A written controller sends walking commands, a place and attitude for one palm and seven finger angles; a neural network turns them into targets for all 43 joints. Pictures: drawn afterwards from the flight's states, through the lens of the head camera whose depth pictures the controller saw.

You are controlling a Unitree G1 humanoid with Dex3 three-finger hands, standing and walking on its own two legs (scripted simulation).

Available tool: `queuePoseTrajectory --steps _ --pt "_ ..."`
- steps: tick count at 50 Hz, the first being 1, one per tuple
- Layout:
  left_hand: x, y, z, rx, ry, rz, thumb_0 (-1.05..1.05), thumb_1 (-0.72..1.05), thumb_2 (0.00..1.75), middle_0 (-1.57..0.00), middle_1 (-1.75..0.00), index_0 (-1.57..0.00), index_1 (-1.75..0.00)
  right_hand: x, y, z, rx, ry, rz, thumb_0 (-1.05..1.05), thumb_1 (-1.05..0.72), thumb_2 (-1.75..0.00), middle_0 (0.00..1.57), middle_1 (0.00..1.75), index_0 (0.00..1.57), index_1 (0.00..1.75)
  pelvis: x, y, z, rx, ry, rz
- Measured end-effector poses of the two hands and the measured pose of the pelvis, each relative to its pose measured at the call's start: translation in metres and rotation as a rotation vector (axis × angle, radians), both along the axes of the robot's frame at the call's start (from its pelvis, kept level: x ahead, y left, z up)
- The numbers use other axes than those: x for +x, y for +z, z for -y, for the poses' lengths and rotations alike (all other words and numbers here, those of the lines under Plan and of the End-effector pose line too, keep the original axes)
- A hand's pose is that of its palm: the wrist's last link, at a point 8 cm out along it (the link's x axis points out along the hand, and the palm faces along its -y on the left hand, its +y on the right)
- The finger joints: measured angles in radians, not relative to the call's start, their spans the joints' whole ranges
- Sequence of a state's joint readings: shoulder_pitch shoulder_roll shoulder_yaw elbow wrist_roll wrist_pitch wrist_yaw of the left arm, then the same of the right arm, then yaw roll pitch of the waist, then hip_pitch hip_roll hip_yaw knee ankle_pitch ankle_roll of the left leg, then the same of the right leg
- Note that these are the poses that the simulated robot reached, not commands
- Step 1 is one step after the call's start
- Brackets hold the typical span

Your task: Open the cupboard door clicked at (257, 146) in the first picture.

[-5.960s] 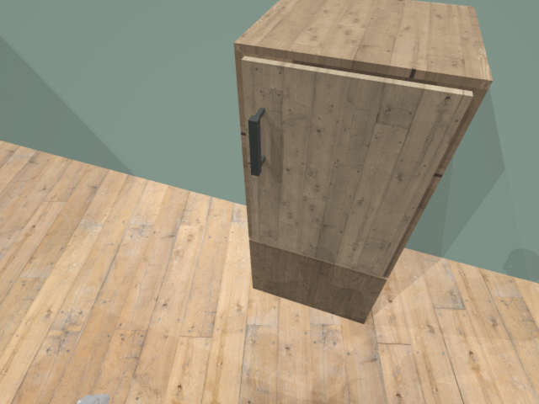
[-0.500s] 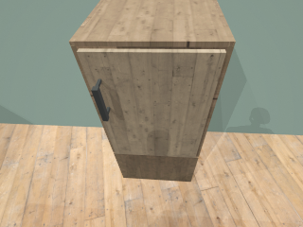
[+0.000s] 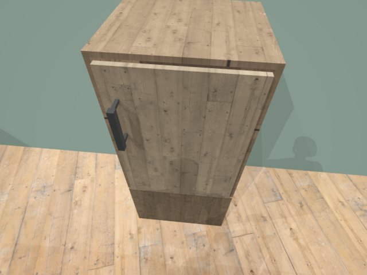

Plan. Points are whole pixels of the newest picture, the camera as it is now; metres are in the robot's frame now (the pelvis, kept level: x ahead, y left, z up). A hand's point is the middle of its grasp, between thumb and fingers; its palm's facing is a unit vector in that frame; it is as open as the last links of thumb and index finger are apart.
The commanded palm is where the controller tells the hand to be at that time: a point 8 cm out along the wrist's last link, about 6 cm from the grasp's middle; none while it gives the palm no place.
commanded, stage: look again from close up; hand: left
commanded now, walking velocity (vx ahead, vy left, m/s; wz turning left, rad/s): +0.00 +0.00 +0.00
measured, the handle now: (119, 126) +0.48 +0.21 +0.03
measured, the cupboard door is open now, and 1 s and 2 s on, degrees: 0 0 0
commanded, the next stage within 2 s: shuffle to correct the standing spot in 0.48 s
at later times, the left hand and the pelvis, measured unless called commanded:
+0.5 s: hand out of the picture -0.01 +0.19 -0.17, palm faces +0.01 -0.98 -0.21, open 7.3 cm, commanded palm none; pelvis -0.01 +0.01 +0.00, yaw +0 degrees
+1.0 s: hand out of the picture -0.01 +0.22 -0.18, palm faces +0.00 -0.97 -0.23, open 7.3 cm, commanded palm none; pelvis -0.05 +0.02 +0.00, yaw +0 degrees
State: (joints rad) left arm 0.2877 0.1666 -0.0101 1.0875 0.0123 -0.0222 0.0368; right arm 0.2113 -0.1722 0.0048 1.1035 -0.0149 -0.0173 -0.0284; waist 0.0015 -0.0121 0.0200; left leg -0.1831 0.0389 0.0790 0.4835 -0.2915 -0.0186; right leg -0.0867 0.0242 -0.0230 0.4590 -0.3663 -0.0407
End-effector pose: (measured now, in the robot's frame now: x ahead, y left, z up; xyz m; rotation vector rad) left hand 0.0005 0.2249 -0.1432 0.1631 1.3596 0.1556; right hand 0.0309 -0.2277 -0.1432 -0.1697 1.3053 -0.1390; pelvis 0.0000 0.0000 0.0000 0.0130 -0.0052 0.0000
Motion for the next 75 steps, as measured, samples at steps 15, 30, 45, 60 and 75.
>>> queuePoseTrajectory --steps 15,30,45,60,75 --pt "-0.009 0.002 -0.009 0.005 0.006 -0.021 0.01 0.91 0.90 -0.20 -0.30 -0.20 -0.30 -0.014 0.001 -0.006 0.005 0.005 -0.040 0.01 -0.91 -0.90 0.20 0.30 0.20 0.30 -0.005 0.002 -0.004 0.001 0.004 0.001" --pt "-0.010 0.002 -0.015 0.002 -0.002 -0.023 0.01 0.91 0.90 -0.20 -0.30 -0.20 -0.30 -0.028 0.003 -0.007 -0.004 -0.005 -0.069 0.01 -0.91 -0.90 0.20 0.30 0.20 0.30 -0.009 0.004 -0.008 -0.001 0.003 0.001" --pt "-0.007 0.002 -0.033 0.042 -0.019 0.049 0.01 0.91 0.90 -0.20 -0.30 -0.20 -0.30 -0.021 -0.001 -0.007 -0.020 -0.013 0.024 0.01 -0.91 -0.90 0.20 0.30 0.20 0.30 -0.043 -0.005 -0.017 0.000 -0.010 0.005" --pt "-0.041 0.002 -0.039 0.001 -0.004 0.017 0.01 0.91 0.90 -0.20 -0.30 -0.20 -0.30 -0.064 0.005 -0.026 0.005 0.002 -0.051 0.01 -0.91 -0.90 0.20 0.30 0.20 0.30 -0.049 0.002 -0.028 -0.003 0.013 -0.007" --pt "-0.050 -0.001 -0.020 -0.015 0.025 -0.084 0.01 0.91 0.90 -0.20 -0.30 -0.20 -0.30 -0.054 -0.013 -0.046 0.049 -0.002 -0.085 0.02 -0.93 -0.90 0.20 0.30 0.20 0.30 -0.018 -0.006 -0.035 -0.019 0.019 -0.015"
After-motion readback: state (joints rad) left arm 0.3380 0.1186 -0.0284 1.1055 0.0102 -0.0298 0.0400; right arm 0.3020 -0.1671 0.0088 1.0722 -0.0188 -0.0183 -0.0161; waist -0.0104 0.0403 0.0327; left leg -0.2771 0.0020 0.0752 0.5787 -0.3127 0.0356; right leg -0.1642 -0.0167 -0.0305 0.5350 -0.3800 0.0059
